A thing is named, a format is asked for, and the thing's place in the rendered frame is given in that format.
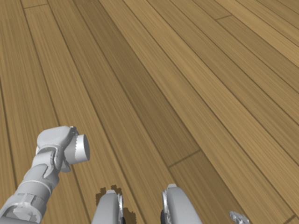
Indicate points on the right robot hand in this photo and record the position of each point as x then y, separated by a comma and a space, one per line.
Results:
238, 219

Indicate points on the can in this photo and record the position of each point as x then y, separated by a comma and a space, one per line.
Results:
77, 151

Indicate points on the left robot hand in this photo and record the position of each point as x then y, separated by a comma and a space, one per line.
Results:
60, 136

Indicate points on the left robot arm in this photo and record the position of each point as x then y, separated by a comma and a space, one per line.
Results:
28, 204

